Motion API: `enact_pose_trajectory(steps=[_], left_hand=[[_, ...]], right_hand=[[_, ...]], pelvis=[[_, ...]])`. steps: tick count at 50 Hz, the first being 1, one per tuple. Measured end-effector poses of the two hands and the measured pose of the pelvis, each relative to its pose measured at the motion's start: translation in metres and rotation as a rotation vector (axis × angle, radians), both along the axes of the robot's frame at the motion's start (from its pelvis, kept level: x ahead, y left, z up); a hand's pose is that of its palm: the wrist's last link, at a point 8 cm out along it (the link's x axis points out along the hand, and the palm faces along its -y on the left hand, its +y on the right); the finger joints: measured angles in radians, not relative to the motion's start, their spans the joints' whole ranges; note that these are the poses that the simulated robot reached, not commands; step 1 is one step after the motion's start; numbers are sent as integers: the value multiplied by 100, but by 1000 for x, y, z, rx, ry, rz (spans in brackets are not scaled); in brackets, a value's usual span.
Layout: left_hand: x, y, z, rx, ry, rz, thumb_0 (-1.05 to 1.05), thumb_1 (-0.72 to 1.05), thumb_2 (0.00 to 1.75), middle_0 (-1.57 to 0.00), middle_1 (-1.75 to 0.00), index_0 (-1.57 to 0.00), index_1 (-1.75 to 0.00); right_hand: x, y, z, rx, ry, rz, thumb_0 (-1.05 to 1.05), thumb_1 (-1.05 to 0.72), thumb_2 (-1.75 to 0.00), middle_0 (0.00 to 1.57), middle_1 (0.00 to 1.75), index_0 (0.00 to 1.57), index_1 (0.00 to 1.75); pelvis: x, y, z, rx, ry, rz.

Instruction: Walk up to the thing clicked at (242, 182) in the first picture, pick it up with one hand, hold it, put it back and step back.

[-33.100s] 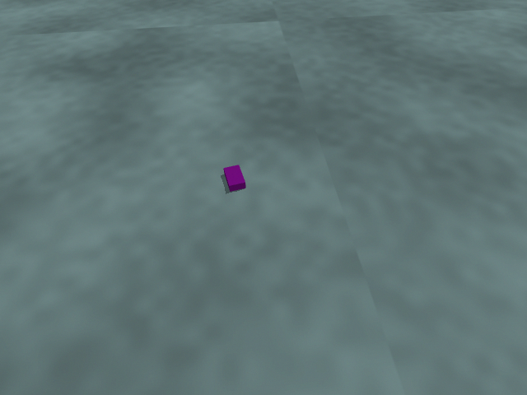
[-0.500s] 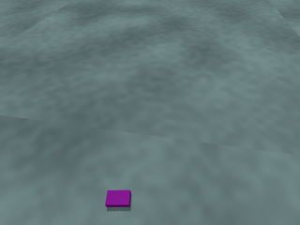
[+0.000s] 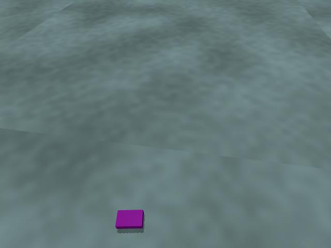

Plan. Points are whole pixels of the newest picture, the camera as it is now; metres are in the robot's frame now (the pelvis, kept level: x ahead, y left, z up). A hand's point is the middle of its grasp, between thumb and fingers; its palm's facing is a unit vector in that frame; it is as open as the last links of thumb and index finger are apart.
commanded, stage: stand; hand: left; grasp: from above
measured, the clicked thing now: (130, 219) +0.44 +0.27 -0.76
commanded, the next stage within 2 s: step back in 0.84 s
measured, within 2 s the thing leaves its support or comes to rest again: neither
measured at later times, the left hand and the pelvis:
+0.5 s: hand out of the picture +0.07 +0.25 -0.16, palm faces +0.01 -0.94 -0.34, open 7.4 cm; pelvis +0.00 +0.00 +0.00, yaw +0 degrees
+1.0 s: hand out of the picture +0.08 +0.27 -0.16, palm faces +0.00 -0.93 -0.36, open 7.4 cm; pelvis -0.02 +0.01 -0.01, yaw +0 degrees
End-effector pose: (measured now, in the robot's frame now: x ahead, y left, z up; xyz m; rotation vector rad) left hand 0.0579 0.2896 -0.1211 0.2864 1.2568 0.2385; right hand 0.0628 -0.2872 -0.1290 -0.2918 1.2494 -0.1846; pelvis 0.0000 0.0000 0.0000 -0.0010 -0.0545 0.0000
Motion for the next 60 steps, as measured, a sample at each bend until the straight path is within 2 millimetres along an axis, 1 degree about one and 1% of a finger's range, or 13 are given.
enact_pose_trajectory(steps=[23,42,45,49,52,54,57,60], left_hand=[[4,1,0,-2,3,-12,1,90,90,-20,-30,-21,-30],[11,2,2,1,-7,-27,1,90,90,-20,-30,-21,-30],[13,5,0,3,-17,-15,1,90,90,-20,-30,-21,-30],[14,16,-3,21,-30,-25,1,90,90,-20,-30,-21,-30],[18,28,-7,32,-43,-52,1,90,90,-20,-30,-21,-30],[23,38,-12,36,-58,-75,1,90,90,-20,-30,-21,-30],[34,53,-21,39,-94,-87,1,90,90,-20,-30,-21,-30],[36,57,-22,44,-111,-95,1,90,90,-20,-30,-21,-30]], right_hand=[[-1,-4,2,-7,3,-4,1,-90,-90,20,30,20,30],[3,-6,3,-6,1,-4,1,-90,-90,20,30,20,30],[4,-9,2,-7,-1,-18,1,-90,-90,20,30,20,30],[3,-14,1,-30,-8,-21,1,-90,-90,20,30,20,30],[-3,-15,3,-57,-9,-23,1,-90,-90,20,30,20,30],[-12,-12,5,-77,-13,-29,1,-90,-90,20,30,20,30],[-30,-5,5,-112,2,-24,1,-90,-90,20,30,20,30],[-52,4,10,-119,36,-24,1,-90,-90,20,30,20,30]], pelvis=[[2,0,0,2,7,-6],[5,-1,0,2,11,-8],[0,-1,-2,-2,19,-8],[-14,4,-8,-10,26,-7],[-25,14,-13,-6,29,-13],[-30,23,-18,-4,34,-14],[-40,34,-26,-8,37,-13],[-50,37,-22,-16,33,-16]])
